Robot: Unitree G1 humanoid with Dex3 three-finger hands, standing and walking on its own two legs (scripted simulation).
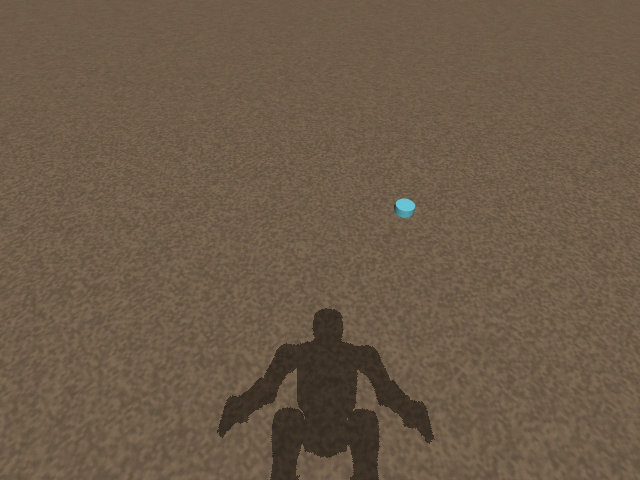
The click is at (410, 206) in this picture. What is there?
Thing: low tin
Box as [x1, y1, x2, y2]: [394, 199, 414, 217]
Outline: 397,200 394,209 395,213 402,217 410,216 414,208 413,202 408,199
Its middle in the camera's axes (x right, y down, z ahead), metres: +0.40 -0.15 +1.85
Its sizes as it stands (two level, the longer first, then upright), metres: 0.093 0.093 0.043
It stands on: the floor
